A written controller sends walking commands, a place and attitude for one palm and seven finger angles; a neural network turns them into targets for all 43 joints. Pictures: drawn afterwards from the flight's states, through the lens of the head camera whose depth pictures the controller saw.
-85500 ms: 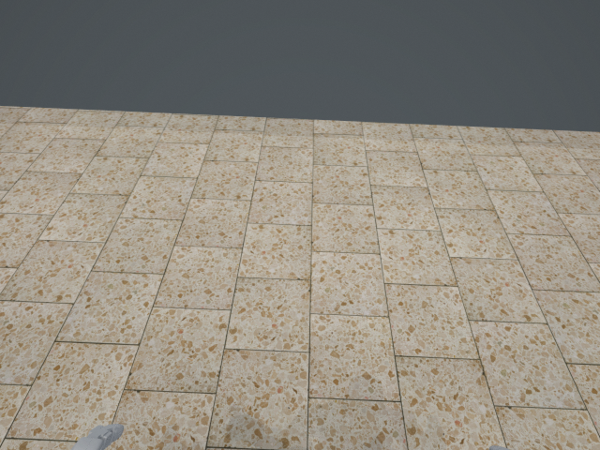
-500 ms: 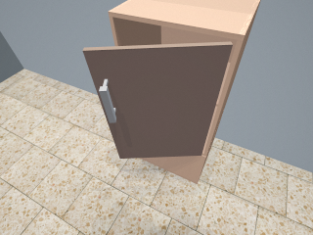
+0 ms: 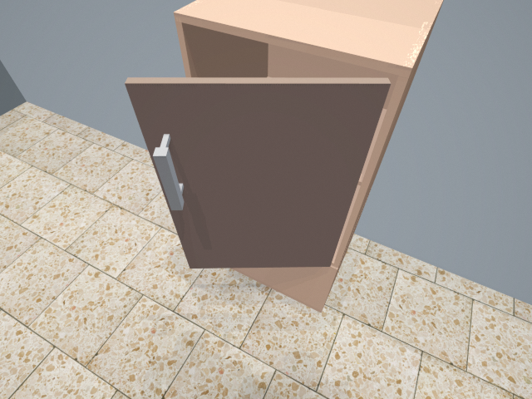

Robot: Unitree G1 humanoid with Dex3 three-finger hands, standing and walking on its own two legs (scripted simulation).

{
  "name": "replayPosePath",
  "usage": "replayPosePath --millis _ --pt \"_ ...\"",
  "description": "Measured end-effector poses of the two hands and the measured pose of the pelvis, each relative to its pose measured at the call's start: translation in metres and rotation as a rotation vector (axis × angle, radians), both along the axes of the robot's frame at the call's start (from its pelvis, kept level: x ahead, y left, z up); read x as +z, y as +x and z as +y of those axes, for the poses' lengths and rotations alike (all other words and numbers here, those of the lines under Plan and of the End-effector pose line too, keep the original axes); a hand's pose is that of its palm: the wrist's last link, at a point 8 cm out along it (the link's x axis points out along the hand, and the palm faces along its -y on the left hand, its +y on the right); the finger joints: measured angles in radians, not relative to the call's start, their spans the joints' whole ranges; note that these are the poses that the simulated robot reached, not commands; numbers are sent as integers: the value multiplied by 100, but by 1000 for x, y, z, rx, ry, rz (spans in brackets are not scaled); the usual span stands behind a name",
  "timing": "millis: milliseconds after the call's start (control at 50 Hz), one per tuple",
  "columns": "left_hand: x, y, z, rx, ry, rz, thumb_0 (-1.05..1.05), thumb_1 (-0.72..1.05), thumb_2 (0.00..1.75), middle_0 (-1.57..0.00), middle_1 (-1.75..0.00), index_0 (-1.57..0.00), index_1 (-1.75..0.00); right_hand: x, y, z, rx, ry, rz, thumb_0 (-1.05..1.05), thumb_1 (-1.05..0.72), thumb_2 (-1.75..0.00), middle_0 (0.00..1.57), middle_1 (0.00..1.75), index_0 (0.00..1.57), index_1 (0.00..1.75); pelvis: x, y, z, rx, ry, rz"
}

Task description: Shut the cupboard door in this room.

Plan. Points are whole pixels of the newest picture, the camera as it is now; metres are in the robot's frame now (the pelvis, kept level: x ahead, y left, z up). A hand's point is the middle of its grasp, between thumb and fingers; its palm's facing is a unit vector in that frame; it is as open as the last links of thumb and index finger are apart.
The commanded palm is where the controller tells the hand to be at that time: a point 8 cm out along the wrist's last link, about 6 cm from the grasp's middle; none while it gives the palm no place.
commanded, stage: look again from close up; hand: left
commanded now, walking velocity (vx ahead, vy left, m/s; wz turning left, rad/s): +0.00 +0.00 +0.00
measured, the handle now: (172, 173) +0.49 +0.21 +0.04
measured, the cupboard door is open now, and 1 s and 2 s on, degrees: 29 29 29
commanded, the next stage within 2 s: raise the hand and make a fist in 0.24 s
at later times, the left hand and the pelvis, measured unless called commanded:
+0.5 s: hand (143, 348) +0.20 +0.20 -0.04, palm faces +0.30 -0.93 -0.19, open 7.2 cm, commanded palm +0.11 +0.24 -0.06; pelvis +0.02 -0.02 -0.02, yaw +3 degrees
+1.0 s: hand (157, 370) +0.16 +0.16 -0.02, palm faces -0.05 -1.00 -0.03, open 5.0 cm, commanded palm +0.13 +0.23 -0.02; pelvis -0.05 -0.02 -0.10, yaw +2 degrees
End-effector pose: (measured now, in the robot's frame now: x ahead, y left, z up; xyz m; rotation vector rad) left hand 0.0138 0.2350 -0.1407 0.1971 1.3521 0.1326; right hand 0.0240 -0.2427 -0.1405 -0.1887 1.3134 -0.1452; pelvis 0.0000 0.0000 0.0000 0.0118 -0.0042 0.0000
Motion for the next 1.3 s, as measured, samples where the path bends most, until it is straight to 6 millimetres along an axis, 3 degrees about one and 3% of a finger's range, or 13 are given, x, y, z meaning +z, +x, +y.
replayPosePath --millis 180,380,480,560,620,740,800,840,940,1020,1120,1220,1300 --pt "4 31 -2 -9 15 -46 1 91 90 -20 -30 -20 -30 0 32 -2 17 11 -40 1 -91 -90 20 30 20 30 1 12 -7 -1 2 5" --pt "12 55 2 73 36 -114 1 91 90 -20 -30 -21 -30 0 49 -12 24 -7 -65 1 -90 -90 20 30 21 30 -1 22 -14 6 -3 8" --pt "100 137 10 128 112 -784 2 91 89 -22 -32 -22 -32 12 84 -23 24 -38 -394 1 -90 -90 20 30 21 30 -13 24 -18 44 20 27" --pt "149 168 0 62 58 -1158 1 91 90 -26 -36 -26 -36 20 122 -29 40 -19 -594 1 -90 -90 20 30 21 30 -25 14 -22 49 14 85" --pt "140 157 -11 -18 -40 -1295 1 91 90 -30 -41 -30 -41 25 146 -33 82 -18 -696 1 -90 -90 20 30 20 30 -41 1 -29 21 27 145" --pt "80 90 -14 -46 -131 -1242 1 91 90 -40 -51 -40 -52 18 171 -35 200 -59 -820 1 -90 -90 20 30 20 30 -82 -26 -35 27 12 214" --pt "80 71 -4 -4 -71 -1281 2 90 90 -46 -57 -46 -57 6 172 -27 221 -62 -841 1 -90 -90 20 30 20 30 -96 -35 -32 39 -12 217" --pt "93 72 0 -10 -37 -1362 2 90 90 -49 -61 -49 -61 -3 167 -18 226 -53 -839 1 -90 -90 20 30 20 30 -102 -41 -30 43 -27 211" --pt "124 109 -9 -154 -111 -1490 2 90 90 -58 -71 -58 -71 -20 137 8 190 -7 -792 1 -90 -90 20 30 21 30 -105 -52 -23 43 -49 195" --pt "121 137 -16 -199 -220 -1341 2 90 90 -65 -79 -65 -79 -21 102 19 101 17 -721 1 -90 -90 20 30 21 30 -93 -52 -15 29 -45 188" --pt "121 136 4 -71 -163 -1217 2 90 90 -74 -89 -74 -89 -11 70 18 29 -10 -642 2 -90 -90 20 30 21 30 -76 -43 -3 9 -37 179" --pt "139 125 28 -31 -39 -1337 2 91 90 -83 -99 -83 -99 -6 66 13 93 -58 -606 2 -90 -90 20 30 21 30 -74 -38 7 17 -47 185" --pt "140 126 25 -76 -84 -1390 2 91 90 -90 -107 -90 -107 -4 81 14 147 -80 -624 2 -90 -90 20 30 21 30 -78 -39 14 29 -62 186"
